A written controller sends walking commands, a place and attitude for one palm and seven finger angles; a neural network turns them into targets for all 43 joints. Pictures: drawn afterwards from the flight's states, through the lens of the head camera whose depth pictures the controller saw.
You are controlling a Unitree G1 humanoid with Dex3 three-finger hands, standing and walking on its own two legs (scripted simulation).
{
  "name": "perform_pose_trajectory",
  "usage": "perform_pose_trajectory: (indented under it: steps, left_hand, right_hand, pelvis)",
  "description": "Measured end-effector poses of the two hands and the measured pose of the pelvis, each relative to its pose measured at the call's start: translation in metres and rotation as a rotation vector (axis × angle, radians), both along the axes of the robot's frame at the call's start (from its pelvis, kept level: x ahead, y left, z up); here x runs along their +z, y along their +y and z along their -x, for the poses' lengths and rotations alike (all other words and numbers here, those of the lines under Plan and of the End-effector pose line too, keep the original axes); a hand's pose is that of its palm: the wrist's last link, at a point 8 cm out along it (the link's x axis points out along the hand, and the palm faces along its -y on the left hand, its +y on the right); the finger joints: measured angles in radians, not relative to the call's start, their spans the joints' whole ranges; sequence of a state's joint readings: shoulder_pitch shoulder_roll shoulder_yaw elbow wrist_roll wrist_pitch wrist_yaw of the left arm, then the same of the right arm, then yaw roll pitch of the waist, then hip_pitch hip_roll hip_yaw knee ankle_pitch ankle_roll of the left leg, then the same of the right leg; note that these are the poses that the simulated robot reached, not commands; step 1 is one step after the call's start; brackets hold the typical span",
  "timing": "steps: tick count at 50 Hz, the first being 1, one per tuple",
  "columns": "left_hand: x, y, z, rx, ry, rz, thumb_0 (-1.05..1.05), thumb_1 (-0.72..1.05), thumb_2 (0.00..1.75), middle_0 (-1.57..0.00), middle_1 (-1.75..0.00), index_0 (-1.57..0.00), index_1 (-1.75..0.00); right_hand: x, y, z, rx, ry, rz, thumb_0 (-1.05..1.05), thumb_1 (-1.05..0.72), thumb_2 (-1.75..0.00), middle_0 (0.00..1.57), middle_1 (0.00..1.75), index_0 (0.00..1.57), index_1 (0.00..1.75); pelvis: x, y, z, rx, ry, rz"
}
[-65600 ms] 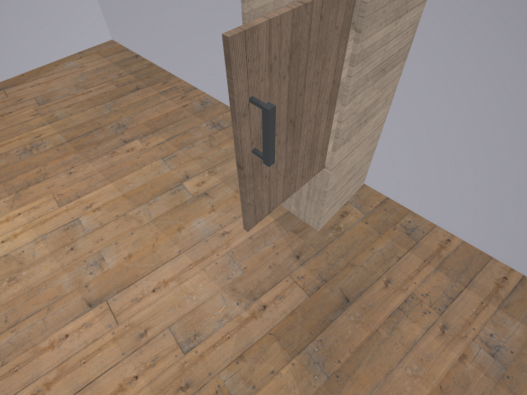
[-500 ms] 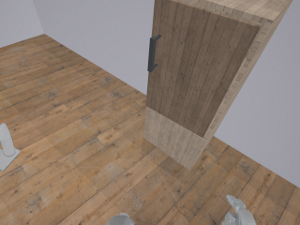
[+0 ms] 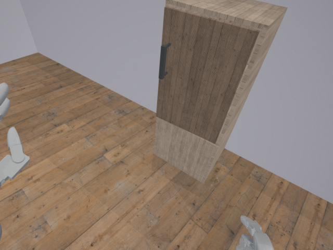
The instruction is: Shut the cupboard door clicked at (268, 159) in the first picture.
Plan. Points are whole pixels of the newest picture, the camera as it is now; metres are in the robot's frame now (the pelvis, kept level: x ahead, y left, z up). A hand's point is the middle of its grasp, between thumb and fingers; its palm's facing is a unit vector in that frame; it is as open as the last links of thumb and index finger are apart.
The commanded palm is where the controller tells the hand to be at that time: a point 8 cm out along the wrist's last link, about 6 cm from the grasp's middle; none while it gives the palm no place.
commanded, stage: stop stepping back and stand still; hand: left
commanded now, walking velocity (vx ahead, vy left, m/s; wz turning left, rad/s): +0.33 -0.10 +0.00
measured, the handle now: (165, 61) +0.89 +0.07 +0.05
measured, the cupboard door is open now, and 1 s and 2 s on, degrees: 3 3 3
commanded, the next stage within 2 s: let the arm hang, fingers relaxed in 1.30 s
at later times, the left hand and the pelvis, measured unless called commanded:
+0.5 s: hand out of the picture +0.11 +0.28 +0.18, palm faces +0.35 -0.84 -0.40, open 7.4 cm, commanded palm +0.05 +0.32 +0.20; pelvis -0.11 +0.04 +0.01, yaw -4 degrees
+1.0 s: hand out of the picture +0.11 +0.32 +0.19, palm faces +0.43 -0.79 -0.43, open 7.4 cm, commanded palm +0.04 +0.36 +0.20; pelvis -0.11 +0.06 +0.01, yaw -1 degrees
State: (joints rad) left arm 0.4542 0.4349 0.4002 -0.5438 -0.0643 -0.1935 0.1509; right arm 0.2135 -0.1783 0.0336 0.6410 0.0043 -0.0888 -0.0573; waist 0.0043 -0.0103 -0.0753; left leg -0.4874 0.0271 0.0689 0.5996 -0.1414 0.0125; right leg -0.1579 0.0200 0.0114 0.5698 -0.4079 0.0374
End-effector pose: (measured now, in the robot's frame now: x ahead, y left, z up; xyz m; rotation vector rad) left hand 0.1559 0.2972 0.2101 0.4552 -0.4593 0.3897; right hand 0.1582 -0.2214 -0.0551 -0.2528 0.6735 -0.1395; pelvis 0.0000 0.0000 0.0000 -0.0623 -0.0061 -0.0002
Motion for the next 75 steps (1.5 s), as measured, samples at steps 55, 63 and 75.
perform_pose_trajectory:
  steps: [55,63,75]
  left_hand:
    - [-0.003,0.06,0.085,0.036,0.203,-0.078,0.02,0.89,0.9,-0.21,-0.3,-0.21,-0.3]
    - [-0.023,0.066,0.079,0.068,0.298,-0.018,0.02,0.89,0.9,-0.21,-0.3,-0.22,-0.3]
    - [-0.123,0.082,0.064,0.027,0.676,0.101,0.01,0.9,0.9,-0.2,-0.3,-0.2,-0.3]
  right_hand:
    - [-0.005,0.063,0.111,-0.049,0.066,-0.076,0.01,-0.9,-0.89,0.2,0.3,0.2,0.3]
    - [-0.013,0.061,0.106,-0.071,0.118,-0.064,0.01,-0.9,-0.89,0.2,0.3,0.2,0.3]
    - [-0.024,0.055,0.107,0.01,0.143,-0.043,0.01,-0.9,-0.89,0.2,0.3,0.2,0.3]
  pelvis:
    - [0.015,0.062,0.099,-0.025,0.029,-0.045]
    - [0.016,0.068,0.09,-0.024,0.029,-0.051]
    - [0.012,0.088,0.102,-0.005,0.036,-0.047]
